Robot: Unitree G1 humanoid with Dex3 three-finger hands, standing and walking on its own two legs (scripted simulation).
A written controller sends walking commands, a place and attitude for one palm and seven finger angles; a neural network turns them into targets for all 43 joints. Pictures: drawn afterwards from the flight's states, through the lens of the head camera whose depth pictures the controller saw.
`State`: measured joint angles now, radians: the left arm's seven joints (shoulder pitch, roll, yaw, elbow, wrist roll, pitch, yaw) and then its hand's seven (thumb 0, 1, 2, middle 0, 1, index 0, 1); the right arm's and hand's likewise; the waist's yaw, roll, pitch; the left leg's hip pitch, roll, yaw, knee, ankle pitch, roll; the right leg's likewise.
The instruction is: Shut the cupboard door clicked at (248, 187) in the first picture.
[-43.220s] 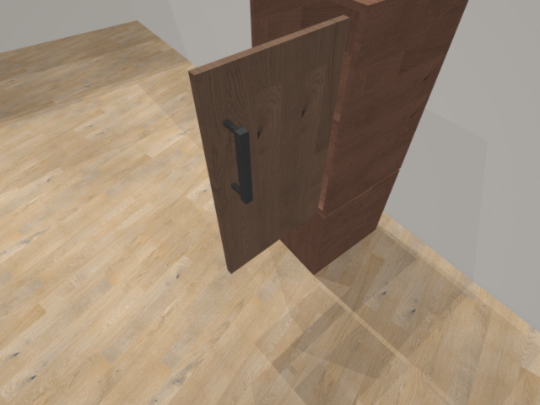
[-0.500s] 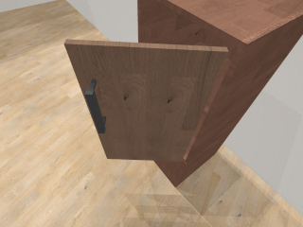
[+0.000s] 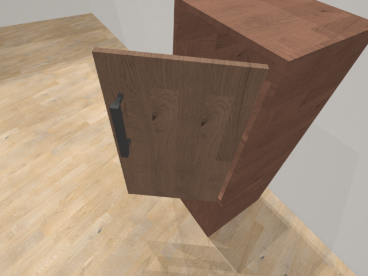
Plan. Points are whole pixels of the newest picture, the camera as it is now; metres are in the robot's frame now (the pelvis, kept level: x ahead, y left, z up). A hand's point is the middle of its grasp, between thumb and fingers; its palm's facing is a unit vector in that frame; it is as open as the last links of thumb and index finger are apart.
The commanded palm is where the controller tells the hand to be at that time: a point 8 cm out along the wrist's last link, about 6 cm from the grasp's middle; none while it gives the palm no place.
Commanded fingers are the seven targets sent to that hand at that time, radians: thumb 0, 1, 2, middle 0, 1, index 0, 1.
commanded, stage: come to a stop and stand still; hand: left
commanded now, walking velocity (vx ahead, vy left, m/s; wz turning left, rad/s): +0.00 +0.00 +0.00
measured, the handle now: (122, 127) +0.43 +0.20 +0.07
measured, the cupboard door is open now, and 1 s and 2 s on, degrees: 51 51 51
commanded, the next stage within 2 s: look again from close up in 1.52 s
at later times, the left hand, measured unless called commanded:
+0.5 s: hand out of the picture +0.06 +0.24 -0.18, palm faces +0.00 -0.97 -0.25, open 7.4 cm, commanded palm none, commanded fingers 0.00 0.90 0.90 -0.20 -0.30 -0.20 -0.30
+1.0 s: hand out of the picture -0.02 +0.21 -0.18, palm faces -0.01 -0.98 -0.20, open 7.4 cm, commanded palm none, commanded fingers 0.00 0.90 0.90 -0.20 -0.30 -0.20 -0.30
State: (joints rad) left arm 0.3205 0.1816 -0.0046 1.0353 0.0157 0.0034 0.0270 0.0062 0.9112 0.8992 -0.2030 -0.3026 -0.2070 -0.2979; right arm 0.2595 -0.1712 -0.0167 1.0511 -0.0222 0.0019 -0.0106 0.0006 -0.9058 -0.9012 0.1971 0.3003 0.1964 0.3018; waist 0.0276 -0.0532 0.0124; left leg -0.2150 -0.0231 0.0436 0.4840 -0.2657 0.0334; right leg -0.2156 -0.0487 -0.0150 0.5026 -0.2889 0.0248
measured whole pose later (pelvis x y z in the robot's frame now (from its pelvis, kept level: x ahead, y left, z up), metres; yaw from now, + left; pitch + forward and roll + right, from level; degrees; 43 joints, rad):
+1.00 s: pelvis -0.02 +0.03 +0.00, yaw -1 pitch -2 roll +0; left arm 0.29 0.17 -0.01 1.05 0.02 0.02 0.04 0.00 0.90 0.90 -0.20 -0.30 -0.20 -0.30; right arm 0.22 -0.17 -0.02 1.11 -0.01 0.01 -0.01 0.00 -0.91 -0.90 0.20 0.30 0.20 0.30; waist 0.00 -0.01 0.07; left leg -0.19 -0.06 0.08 0.45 -0.23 0.08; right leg -0.19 -0.09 0.00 0.45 -0.23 0.07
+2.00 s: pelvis -0.02 +0.01 +0.01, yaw -1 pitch -1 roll +0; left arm 0.30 0.13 -0.01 1.09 0.01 -0.01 0.04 0.00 0.91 0.90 -0.20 -0.30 -0.20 -0.30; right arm 0.25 -0.13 -0.01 1.17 0.00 0.00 -0.02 0.01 -0.92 -0.90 0.20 0.30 0.20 0.30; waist 0.00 -0.02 0.06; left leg -0.19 -0.03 0.06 0.41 -0.20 0.04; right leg -0.19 -0.06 -0.02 0.43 -0.21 0.04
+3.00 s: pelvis -0.03 -0.04 -0.08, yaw +2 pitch +12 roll -1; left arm 0.45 0.24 0.13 -0.14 -0.31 -0.20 -0.36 0.01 0.90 0.90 -0.74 -0.89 -0.74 -0.89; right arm 0.23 -0.17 0.02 0.52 0.05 -0.17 -0.06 0.01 -0.90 -0.90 0.21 0.30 0.21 0.30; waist 0.01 0.04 -0.12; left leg -0.79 0.03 -0.02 1.09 -0.51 -0.02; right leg -0.77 -0.02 -0.08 1.09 -0.53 -0.02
